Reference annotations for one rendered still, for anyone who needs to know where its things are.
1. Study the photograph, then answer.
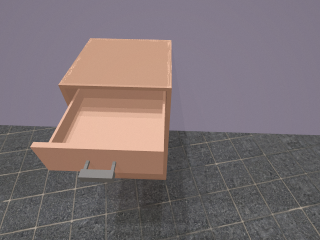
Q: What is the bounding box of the cabinet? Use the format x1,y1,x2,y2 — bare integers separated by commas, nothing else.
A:
58,38,172,180

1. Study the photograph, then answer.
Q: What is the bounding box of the handle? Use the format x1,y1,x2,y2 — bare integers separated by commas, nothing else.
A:
78,160,116,183

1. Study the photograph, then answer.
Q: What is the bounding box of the drawer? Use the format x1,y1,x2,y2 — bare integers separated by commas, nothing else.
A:
30,88,166,175

